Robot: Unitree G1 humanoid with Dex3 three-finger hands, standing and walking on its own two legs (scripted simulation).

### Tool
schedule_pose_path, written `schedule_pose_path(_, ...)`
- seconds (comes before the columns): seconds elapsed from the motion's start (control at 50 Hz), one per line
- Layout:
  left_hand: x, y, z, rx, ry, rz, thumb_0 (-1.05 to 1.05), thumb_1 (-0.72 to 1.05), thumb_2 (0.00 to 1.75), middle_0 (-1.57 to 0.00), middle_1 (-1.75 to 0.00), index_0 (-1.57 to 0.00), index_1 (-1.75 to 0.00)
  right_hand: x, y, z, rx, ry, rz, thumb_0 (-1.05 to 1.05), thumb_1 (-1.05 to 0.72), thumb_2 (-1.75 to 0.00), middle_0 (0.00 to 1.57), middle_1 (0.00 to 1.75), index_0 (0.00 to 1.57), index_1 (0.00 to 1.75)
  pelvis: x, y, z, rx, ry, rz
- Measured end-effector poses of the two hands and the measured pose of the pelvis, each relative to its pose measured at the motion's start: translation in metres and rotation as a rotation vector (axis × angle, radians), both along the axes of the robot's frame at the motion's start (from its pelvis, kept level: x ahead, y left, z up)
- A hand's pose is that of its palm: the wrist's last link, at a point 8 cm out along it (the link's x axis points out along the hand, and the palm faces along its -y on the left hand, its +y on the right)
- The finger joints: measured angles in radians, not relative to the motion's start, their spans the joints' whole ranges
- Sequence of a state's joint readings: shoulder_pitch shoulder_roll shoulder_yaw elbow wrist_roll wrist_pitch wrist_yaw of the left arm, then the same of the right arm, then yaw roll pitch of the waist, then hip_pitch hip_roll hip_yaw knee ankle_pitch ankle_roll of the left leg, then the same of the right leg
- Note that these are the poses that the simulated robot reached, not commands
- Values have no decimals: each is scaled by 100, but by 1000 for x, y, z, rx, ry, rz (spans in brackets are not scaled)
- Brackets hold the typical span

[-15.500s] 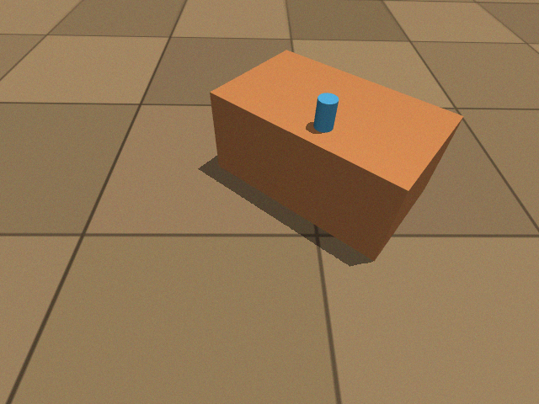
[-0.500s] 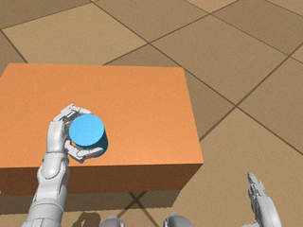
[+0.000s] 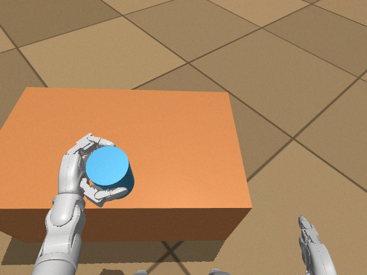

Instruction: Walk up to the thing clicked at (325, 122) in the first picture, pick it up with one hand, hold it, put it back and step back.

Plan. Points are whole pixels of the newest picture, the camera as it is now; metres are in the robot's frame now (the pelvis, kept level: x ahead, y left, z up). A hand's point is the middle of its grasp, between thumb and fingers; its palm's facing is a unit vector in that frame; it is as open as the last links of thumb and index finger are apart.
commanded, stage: hold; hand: left
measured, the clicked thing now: (113, 174) +0.34 +0.15 +0.02
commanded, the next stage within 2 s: none
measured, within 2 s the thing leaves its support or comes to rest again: neither
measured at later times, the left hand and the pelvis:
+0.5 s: hand (104, 168) +0.33 +0.16 +0.06, palm faces +0.07 -1.00 +0.00, open 11.1 cm; pelvis +0.00 -0.01 +0.01, yaw +0 degrees
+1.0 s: hand (100, 170) +0.32 +0.16 +0.07, palm faces +0.08 -1.00 +0.00, open 11.1 cm; pelvis +0.00 -0.01 +0.01, yaw +0 degrees
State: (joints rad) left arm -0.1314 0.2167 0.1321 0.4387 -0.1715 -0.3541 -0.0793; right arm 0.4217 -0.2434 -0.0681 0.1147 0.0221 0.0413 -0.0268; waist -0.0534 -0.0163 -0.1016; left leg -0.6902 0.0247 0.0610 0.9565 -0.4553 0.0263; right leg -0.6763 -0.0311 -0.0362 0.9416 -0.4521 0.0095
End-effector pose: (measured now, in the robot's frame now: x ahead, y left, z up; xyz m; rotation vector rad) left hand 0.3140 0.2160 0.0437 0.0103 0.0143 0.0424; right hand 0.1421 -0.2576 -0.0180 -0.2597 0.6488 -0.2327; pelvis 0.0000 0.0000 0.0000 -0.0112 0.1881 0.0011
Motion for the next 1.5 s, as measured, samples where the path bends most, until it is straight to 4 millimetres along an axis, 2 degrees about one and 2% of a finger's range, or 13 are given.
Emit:
schedule_pose_path(0.36,-7,-8,15,-7,0,14,-1,-61,92,-64,-104,-75,-114,4,-3,-5,24,15,-8,-2,52,-6,5,5,6,6,4,-5,7,6,-26,0)
schedule_pose_path(0.58,-17,-5,24,1,5,29,-1,-61,92,-64,-104,-75,-115,1,-10,-8,33,26,-26,-1,52,-6,5,5,6,6,2,-9,11,7,-48,3)
schedule_pose_path(0.84,-27,-5,14,-15,29,20,-1,-61,92,-64,-104,-75,-115,3,-10,-8,21,19,-19,-2,52,-6,5,5,6,6,2,-9,13,7,-49,5)
schedule_pose_path(1.1,-12,-2,32,-8,-20,22,-1,-61,92,-63,-104,-75,-115,5,-5,-9,39,6,-17,-1,52,-6,5,5,6,6,2,-7,15,6,-60,6)
schedule_pose_path(1.26,-14,-7,20,-32,33,17,-1,-61,92,-63,-105,-75,-115,0,-6,-12,43,33,-32,-1,52,-6,6,5,6,6,4,-5,17,6,-57,0)
schedule_pose_path(1.5,-28,4,12,-18,18,49,-1,-61,92,-63,-105,-75,-115,7,-7,-9,20,17,-7,-1,51,-6,5,5,6,6,2,-7,14,3,-52,8)
